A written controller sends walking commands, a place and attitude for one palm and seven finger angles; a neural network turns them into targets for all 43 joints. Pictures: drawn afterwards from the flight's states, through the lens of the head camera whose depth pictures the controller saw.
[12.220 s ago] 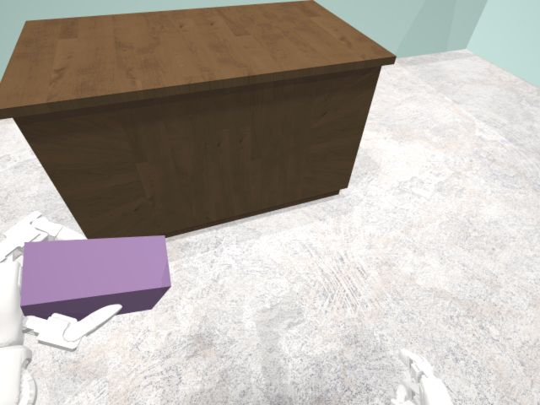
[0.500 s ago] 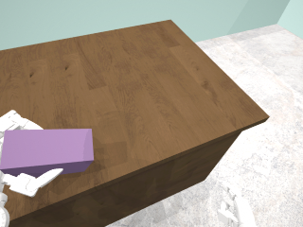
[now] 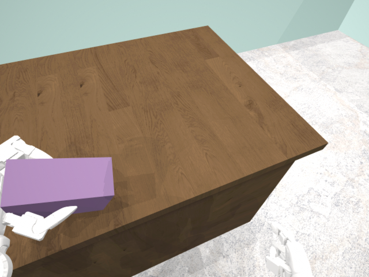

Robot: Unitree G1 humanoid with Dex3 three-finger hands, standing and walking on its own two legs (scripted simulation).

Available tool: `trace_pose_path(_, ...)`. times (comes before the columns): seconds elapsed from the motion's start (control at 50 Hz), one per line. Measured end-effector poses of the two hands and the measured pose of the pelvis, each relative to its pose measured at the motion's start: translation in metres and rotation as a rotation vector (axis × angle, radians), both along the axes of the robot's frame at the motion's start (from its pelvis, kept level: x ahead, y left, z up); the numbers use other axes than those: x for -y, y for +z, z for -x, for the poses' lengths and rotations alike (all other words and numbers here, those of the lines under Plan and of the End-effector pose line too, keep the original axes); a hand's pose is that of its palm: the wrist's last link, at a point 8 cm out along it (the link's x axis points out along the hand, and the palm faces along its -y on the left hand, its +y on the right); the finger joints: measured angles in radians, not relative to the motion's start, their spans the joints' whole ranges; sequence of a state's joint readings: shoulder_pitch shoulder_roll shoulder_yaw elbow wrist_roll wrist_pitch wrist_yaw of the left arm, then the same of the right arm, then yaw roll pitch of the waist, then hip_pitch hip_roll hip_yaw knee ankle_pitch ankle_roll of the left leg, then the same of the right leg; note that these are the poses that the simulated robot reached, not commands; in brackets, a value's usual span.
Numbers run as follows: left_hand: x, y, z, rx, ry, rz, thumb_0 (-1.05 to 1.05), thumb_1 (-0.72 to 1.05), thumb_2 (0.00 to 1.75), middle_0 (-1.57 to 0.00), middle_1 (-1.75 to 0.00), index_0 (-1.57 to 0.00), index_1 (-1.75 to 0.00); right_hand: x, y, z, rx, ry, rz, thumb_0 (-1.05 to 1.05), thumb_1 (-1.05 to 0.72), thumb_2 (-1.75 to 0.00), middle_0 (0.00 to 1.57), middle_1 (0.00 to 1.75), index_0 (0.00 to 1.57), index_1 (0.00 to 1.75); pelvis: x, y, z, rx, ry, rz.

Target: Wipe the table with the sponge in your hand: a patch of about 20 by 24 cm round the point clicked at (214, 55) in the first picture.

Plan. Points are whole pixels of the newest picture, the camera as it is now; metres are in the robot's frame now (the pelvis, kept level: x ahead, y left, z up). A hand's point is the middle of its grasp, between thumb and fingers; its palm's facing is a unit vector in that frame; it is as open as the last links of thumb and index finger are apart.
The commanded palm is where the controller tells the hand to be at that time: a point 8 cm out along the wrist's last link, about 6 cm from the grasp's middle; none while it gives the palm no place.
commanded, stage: shuffle to correct the standing spot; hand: left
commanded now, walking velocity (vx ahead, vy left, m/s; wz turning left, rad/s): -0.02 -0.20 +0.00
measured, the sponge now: (79, 187) +0.23 +0.19 +0.14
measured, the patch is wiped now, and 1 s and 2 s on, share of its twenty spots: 0.00 0.00 0.00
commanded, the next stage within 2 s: come to a stop and stand still in 1.98 s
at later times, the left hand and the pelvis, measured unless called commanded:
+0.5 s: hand (39, 185) +0.22 +0.23 +0.17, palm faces +0.31 -0.87 -0.39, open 9.9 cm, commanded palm +0.16 +0.28 +0.18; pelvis +0.00 +0.00 +0.00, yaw +0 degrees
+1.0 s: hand (38, 187) +0.22 +0.24 +0.17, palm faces +0.32 -0.87 -0.39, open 9.9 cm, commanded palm +0.16 +0.28 +0.18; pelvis +0.00 +0.00 +0.00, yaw +0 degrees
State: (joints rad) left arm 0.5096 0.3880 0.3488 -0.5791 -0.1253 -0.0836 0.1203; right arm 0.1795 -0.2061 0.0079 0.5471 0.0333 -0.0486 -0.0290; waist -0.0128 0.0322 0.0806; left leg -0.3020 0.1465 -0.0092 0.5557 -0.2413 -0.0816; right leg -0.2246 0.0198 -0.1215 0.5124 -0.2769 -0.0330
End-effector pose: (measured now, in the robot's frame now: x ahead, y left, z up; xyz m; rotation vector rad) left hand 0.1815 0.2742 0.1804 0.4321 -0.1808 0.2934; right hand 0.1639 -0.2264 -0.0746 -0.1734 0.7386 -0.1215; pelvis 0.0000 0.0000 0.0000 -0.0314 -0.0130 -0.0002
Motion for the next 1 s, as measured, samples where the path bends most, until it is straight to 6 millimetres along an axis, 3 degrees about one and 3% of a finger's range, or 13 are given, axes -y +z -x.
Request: trace_pose_path(1.0, -0.0029, 0.0008, -0.0007, -0.003, 0.004, -0.001, 0.0, -0.49, 1.03, -0.76, -1.35, -0.76, -1.36, -0.0028, 0.001, -0.0007, 0.004, -0.006, -0.005, 0.01, -0.9, -0.9, 0.2, 0.3, 0.2, 0.3, -0.0025, 0.0005, -0.0017, -0.003, -0.005, 0.003)
